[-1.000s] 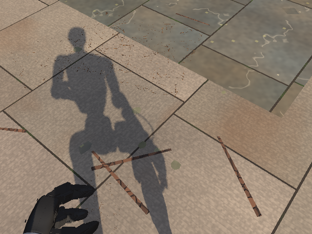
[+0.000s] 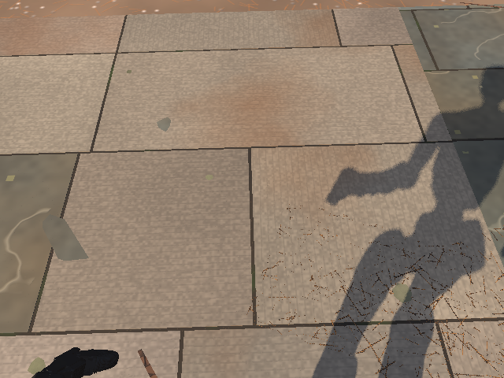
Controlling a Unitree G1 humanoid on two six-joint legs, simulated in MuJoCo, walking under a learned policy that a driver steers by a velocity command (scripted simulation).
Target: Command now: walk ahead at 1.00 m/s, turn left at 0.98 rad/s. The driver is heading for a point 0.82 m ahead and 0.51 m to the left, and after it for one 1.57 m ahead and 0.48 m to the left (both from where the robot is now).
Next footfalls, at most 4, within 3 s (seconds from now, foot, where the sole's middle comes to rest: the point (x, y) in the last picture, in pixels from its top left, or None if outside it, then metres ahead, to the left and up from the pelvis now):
0.40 left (220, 370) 0.49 0.09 -0.75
0.78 right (198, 228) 0.93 0.15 -0.75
1.20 left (50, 225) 0.98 0.61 -0.75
1.66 right None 1.35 0.88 -0.75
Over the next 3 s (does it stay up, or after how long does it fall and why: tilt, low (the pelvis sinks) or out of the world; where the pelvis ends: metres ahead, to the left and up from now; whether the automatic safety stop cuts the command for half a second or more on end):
stays up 1.95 1.21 0.02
